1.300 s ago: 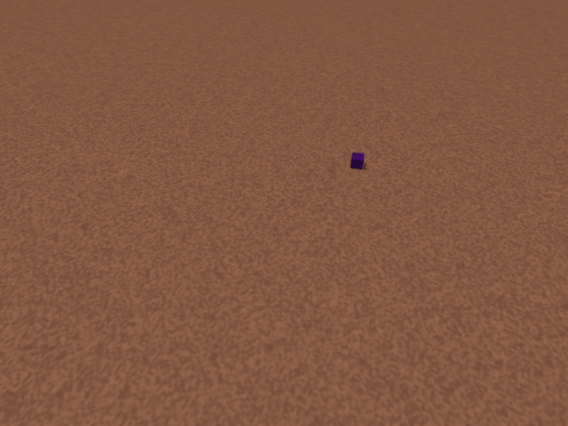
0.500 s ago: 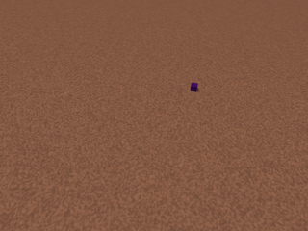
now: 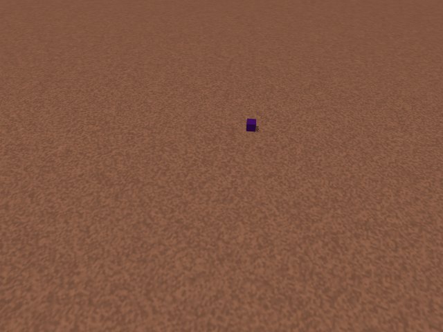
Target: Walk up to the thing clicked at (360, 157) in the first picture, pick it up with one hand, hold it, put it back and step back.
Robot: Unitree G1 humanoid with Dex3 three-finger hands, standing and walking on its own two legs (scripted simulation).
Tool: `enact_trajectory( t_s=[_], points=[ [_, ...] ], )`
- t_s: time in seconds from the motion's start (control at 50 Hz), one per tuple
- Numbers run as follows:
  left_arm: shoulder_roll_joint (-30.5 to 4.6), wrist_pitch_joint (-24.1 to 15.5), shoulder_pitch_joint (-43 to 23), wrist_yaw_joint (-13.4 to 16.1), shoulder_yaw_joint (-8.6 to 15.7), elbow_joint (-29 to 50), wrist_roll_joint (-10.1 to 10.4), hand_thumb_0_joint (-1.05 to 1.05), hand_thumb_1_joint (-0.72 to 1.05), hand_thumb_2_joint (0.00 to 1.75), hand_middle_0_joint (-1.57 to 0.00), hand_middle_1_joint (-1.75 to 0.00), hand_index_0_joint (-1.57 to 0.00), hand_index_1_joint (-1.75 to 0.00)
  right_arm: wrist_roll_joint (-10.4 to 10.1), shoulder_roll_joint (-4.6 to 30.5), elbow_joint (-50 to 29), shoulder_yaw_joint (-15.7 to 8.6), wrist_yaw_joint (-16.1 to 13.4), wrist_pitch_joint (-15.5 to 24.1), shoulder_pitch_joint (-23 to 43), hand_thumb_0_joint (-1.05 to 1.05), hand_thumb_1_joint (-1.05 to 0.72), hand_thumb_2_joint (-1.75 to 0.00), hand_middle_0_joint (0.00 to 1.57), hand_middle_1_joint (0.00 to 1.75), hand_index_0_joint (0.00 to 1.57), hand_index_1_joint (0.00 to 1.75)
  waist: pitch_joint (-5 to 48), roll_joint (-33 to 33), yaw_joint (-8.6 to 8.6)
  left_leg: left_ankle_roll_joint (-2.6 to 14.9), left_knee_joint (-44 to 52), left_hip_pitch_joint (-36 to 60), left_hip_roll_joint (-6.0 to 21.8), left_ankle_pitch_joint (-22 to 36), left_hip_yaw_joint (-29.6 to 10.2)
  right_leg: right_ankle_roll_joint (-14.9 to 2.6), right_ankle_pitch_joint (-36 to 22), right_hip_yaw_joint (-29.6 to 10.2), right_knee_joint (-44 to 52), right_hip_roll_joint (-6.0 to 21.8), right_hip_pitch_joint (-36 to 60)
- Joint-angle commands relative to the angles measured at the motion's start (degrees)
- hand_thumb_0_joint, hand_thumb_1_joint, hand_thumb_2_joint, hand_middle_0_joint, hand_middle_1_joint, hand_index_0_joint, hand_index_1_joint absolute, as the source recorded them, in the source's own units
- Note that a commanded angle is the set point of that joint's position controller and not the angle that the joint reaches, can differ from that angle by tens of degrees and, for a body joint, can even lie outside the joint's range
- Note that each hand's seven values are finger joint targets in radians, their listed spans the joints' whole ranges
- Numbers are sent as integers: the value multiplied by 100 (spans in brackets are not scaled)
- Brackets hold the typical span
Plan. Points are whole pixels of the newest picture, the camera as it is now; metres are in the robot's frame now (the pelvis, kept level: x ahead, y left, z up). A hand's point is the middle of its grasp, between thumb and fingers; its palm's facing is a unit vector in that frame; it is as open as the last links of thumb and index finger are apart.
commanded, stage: walk up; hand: left
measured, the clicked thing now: (251, 125) +1.60 -0.23 -0.74
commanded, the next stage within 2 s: none
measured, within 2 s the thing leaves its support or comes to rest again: neither
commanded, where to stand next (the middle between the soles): +1.14 -0.34 m, yaw -18 degrees
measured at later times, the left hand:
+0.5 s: hand (135, 295) +0.26 +0.19 -0.16, palm faces -0.16 -0.93 -0.32, open 7.4 cm
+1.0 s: hand (200, 161) +0.64 +0.06 -0.13, palm faces -0.30 -0.86 -0.40, open 7.4 cm
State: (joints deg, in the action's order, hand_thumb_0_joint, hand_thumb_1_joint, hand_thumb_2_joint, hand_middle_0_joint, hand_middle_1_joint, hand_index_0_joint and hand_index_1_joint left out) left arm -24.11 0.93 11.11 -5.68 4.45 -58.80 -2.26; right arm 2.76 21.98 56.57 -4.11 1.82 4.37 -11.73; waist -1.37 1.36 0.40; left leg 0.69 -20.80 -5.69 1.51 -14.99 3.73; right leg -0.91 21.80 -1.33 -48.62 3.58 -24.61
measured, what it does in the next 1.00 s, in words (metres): walks ahead, turning right: right foot, then left foot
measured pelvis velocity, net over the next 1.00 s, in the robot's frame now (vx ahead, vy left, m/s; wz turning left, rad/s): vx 0.43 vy -0.16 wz -0.29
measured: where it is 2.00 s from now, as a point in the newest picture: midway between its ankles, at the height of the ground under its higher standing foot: (269, 214)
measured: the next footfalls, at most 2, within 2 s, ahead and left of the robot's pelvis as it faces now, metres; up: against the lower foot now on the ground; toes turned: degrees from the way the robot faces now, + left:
right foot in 0.14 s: +0.16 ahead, -0.20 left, +0.00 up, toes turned -9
left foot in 0.52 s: +0.37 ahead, +0.03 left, +0.00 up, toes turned -5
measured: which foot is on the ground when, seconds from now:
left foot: down 0.00-0.16, up 0.18-0.50, down 0.52-0.92, up 0.94-1.00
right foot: up 0.00-0.12, down 0.14-0.54, up 0.56-0.88, down 0.90-1.00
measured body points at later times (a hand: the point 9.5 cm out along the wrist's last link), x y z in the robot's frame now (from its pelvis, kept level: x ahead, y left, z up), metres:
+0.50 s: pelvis +0.20 -0.08 -0.01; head +0.21 -0.07 +0.44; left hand +0.27 +0.23 -0.13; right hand +0.24 -0.41 -0.11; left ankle +0.32 +0.03 -0.73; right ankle +0.12 -0.20 -0.74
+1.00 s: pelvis +0.43 -0.16 -0.02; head +0.45 -0.19 +0.43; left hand +0.65 +0.11 -0.10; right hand +0.36 -0.49 -0.15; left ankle +0.36 +0.01 -0.68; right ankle +0.47 -0.30 -0.74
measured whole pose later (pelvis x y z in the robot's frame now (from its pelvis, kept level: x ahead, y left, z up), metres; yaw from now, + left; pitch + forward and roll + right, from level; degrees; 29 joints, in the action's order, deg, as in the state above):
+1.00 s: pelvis +0.43 -0.16 -0.02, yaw -17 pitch -2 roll +0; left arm -23.7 -4.7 9.8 -4.0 3.2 -48.3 0.2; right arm 0.5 25.3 51.9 -3.2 2.2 2.0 -19.4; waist -4.8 -2.8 1.4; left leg 1.3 -61.4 -14.3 5.1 -26.5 2.2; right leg -1.5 13.6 2.8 -37.4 1.7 -21.6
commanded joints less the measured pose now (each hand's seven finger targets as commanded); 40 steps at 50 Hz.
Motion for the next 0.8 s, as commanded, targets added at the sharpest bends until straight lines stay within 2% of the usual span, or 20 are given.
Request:
enact_trajectory(
  t_s=[0.0, 0.06, 0.08, 0.1, 0.12, 0.14, 0.16, 0.2, 0.26, 0.38, 0.46, 0.48, 0.5, 0.52, 0.54, 0.56, 0.58, 0.64, 0.72, 0.78],
  points=[
    [-1046, -213, -491, -192, 305, 813, 53, 0, 90, 90, -20, -30, -20, -30, 38, 1812, -675, -475, -43, 184, 554, 0, -90, -90, 20, 30, 20, 30, -312, -1027, -54, 952, 1191, -374, 1566, -1666, -756, 117, -283, -8, 678, 434, -193],
    [-1032, -256, -11, -164, 364, 676, 46, 0, 90, 90, -20, -30, -20, -30, 32, 1844, -703, -491, -3, 136, 724, 0, -90, -90, 20, 30, 20, 30, -111, -867, -293, 779, 425, -892, 1294, -1535, -151, 54, -811, 573, 1275, 172, 1127],
    [-1035, -272, 340, -124, 382, 557, 34, 0, 90, 90, -20, -30, -20, -30, 21, 1793, -722, -475, -1, 93, 793, 0, -90, -90, 20, 30, 20, 30, -25, -533, -463, 711, -126, -1190, 1138, -1638, 119, 59, -1096, 864, 1491, -32, 1660],
    [-1213, -320, 768, -55, 465, 424, 4, 0, 90, 90, -20, -30, -20, -30, 26, 1607, -715, -396, -8, 48, 604, 0, -90, -90, 20, 30, 20, 30, 151, 148, -616, 597, -1281, -1706, 874, -1435, 394, 34, -776, 884, 1535, -245, 2455],
    [-1550, -382, 1619, 77, 619, 277, -10, 0, 90, 90, -20, -30, -20, -30, 14, 1240, -715, -245, 9, 5, 342, 0, -90, -90, 20, 30, 20, 30, 423, 1421, -1041, 416, -3202, -2435, 380, -1340, 615, -165, 421, 192, 2131, -128, 3319],
    [-2165, -429, 1844, 172, 716, 461, 1, 0, 90, 90, -20, -30, -20, -30, -125, 915, -1060, -93, 44, 26, 505, 0, -90, -90, 20, 30, 20, 30, 245, 2578, -1072, 109, -4566, -3913, -367, -2075, 411, -788, 2234, -2963, 3717, 1329, 3300],
    [-2323, -436, 1253, 160, 650, 704, 109, 0, 90, 90, -20, -30, -20, -30, -93, 1436, -1047, -226, 16, -7, 648, 0, -90, -90, 20, 30, 20, 30, -119, 1454, -789, 16, -4817, -3558, 149, -1709, -448, -1359, 3229, -4317, 4311, 2040, 2171],
    [-1971, -443, 540, 219, 538, 917, 227, 0, 90, 90, -20, -30, -20, -30, -202, 1689, -742, -304, 79, -2, 387, 0, -90, -90, 20, 30, 20, 30, -347, 467, -337, 53, -4682, -3289, 567, -722, -633, -1176, 2348, -3149, 4011, 1520, 1786],
    [-1641, -508, 304, 237, 420, 1041, 202, 0, 90, 90, -20, -30, -20, -30, -187, 1559, -542, -287, 165, -19, -257, 0, -90, -90, 20, 30, 20, 30, -363, 818, -89, 37, -3634, -2442, 638, -412, -466, -1007, 1313, -1767, 3837, 995, 1055],
    [-1613, -587, 398, 230, 387, 1302, 159, 0, 90, 90, -20, -30, -20, -30, -103, 1409, -910, -361, 277, 7, 117, 0, -90, -90, 20, 30, 20, 30, -350, 497, -184, -114, -1981, -1881, 475, 192, -198, -1007, 902, -1172, 3687, 857, 769],
    [-1477, -583, 66, 234, 309, 1444, 120, 0, 90, 90, -20, -30, -20, -30, -101, 1368, -821, -442, 205, 142, -605, 0, -90, -90, 20, 30, 20, 30, -80, 97, 287, -50, -1184, -136, 201, 477, 148, -844, 403, -705, 2550, 614, 41],
    [-1258, -583, 224, 228, 219, 1468, 105, 0, 90, 90, -20, -30, -20, -30, -79, 1528, -693, -529, 144, 186, -1076, 0, -90, -90, 20, 30, 20, 30, 220, -445, 536, 116, -996, 887, 66, 7, 88, -715, -350, -476, 1424, 340, -407],
    [-821, -587, 532, 236, 102, 1472, 121, 0, 90, 90, -20, -30, -20, -30, -11, 1906, -595, -653, 47, 249, -1816, 0, -90, -90, 20, 30, 20, 30, 669, -1767, 821, 390, -124, 1654, 936, -1508, -1280, -469, -680, -13, -742, -238, -934],
    [-654, -568, 710, 285, 38, 1465, 208, 0, 90, 90, -20, -30, -20, -30, -16, 2224, -791, -661, 4, 298, -1645, 0, -90, -90, 20, 30, 20, 30, 319, -1908, 596, 761, 1056, 1481, 2325, -2679, -4059, -202, 601, -204, -1840, -978, -2042],
    [-1260, -557, 761, 369, 109, 1365, 133, 0, 90, 90, -20, -30, -20, -30, -240, 2376, -959, -683, 23, 289, -1055, 0, -90, -90, 20, 30, 20, 30, 149, -1172, 353, 1270, 1332, 777, 2707, -3056, -4667, -300, 624, -750, -2271, -502, -1838],
    [-1429, -577, 702, 369, 109, 1272, 171, 0, 90, 90, -20, -30, -20, -30, -273, 2122, -1060, -589, 16, 294, -677, 0, -90, -90, 20, 30, 20, 30, -181, -574, 137, 1170, 1169, 299, 2440, -2585, -3676, -230, 112, -796, -2188, -178, -1739],
    [-1431, -574, 623, 326, 164, 1168, 237, 0, 90, 90, -20, -30, -20, -30, -248, 1896, -1085, -489, 27, 296, -559, 0, -90, -90, 20, 30, 20, 30, -355, -541, 99, 1170, 975, 63, 2080, -2052, -2794, -185, -120, -729, -1904, -56, -1598],
    [-1241, -540, 557, 182, 161, 1083, 245, 0, 90, 90, -20, -30, -20, -30, -217, 1654, -1042, -373, 16, 325, -615, 0, -90, -90, 20, 30, 20, 30, -337, -838, 108, 1062, 869, -312, 1597, -223, -1217, 18, -389, -435, -913, 148, -994],
    [-1040, -502, -2, 40, 112, 1383, 207, 0, 90, 90, -20, -30, -20, -30, -189, 1820, -1120, -392, 30, 330, -601, 0, -90, -90, 20, 30, 20, 30, -259, -1015, 127, 1213, 751, -125, 1621, 637, -528, 81, -687, 5, 473, 292, -683],
    [-968, -511, -164, 12, 127, 1370, 196, 0, 90, 90, -20, -30, -20, -30, -213, 1823, -1150, -386, 33, 272, -585, 0, -90, -90, 20, 30, 20, 30, -19, -953, 86, 923, 347, -168, 1362, 933, -120, -48, -1326, 343, 1311, 50, 101]
  ],
)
